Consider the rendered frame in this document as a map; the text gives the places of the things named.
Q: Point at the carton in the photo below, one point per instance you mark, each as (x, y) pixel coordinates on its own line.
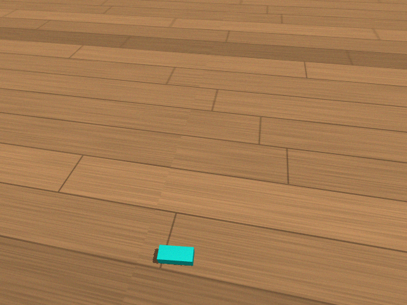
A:
(168, 254)

